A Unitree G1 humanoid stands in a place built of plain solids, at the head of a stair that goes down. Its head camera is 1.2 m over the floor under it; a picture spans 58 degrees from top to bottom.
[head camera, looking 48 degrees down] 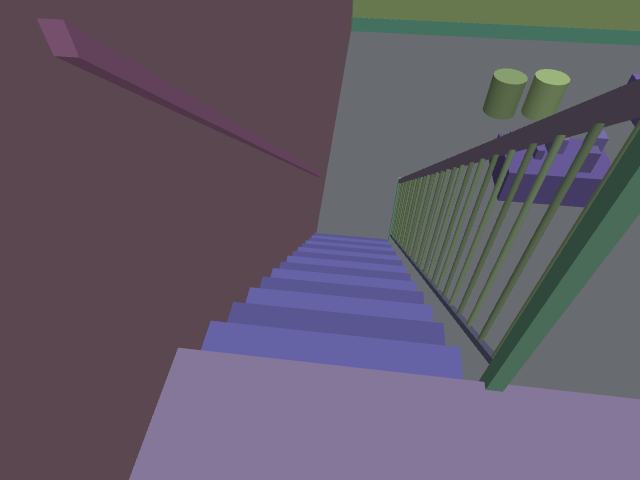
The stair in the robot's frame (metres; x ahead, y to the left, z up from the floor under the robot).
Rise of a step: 0.20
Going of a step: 0.22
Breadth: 0.91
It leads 7 degrees to the right of straight ahead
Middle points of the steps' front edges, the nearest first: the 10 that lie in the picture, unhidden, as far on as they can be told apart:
0.59 -0.02 0.00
0.80 -0.05 -0.20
1.02 -0.07 -0.39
1.23 -0.10 -0.59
1.45 -0.12 -0.78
1.67 -0.15 -0.98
1.88 -0.18 -1.18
2.10 -0.20 -1.37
2.32 -0.23 -1.57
2.53 -0.25 -1.76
